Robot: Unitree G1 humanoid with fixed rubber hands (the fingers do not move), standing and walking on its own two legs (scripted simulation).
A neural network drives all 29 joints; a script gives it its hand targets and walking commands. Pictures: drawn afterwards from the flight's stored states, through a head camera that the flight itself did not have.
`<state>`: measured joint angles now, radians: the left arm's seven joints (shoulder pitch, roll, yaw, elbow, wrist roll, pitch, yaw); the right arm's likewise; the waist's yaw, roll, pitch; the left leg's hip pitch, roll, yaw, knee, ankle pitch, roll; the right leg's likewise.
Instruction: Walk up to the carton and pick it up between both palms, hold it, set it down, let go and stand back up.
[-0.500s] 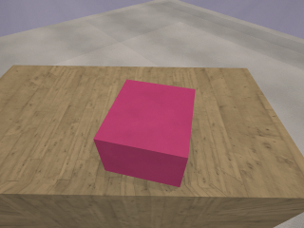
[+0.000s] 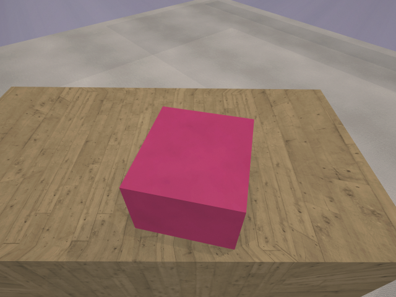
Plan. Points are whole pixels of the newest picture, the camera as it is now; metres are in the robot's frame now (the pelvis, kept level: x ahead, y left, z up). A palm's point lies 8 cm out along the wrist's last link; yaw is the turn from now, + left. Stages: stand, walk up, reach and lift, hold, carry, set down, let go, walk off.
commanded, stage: stand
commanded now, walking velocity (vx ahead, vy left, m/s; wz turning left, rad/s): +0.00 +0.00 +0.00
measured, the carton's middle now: (195, 172) +0.44 +0.01 -0.02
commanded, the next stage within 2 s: none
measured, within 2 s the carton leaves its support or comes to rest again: neither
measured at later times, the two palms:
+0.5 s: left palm out of the picture +0.00 +0.22 -0.15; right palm out of the picture +0.00 -0.21 -0.14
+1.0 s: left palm out of the picture -0.01 +0.23 -0.14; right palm out of the picture -0.01 -0.20 -0.15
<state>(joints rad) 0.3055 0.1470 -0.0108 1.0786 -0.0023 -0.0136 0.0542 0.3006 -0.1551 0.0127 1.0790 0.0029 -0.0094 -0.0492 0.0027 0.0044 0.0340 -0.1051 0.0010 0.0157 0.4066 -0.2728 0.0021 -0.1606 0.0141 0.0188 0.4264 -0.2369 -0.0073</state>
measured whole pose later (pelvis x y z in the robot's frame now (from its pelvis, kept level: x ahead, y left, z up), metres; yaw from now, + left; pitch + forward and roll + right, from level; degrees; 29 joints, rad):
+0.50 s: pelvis +0.01 +0.00 +0.00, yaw -1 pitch -2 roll +0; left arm 0.29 0.14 -0.01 1.10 0.00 -0.01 0.06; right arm 0.30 -0.15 0.01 1.09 0.00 -0.01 -0.05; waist 0.00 0.00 0.04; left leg -0.08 0.00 0.03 0.39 -0.28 0.01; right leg -0.14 0.01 0.03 0.42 -0.24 0.00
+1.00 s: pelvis +0.00 +0.01 +0.00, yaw -1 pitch -2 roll +0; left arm 0.29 0.14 -0.02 1.11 0.00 -0.01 0.06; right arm 0.30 -0.15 0.01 1.09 0.01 -0.01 -0.05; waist 0.01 0.00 0.06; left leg -0.09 -0.01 0.04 0.39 -0.27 0.02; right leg -0.15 0.00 0.04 0.41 -0.22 0.01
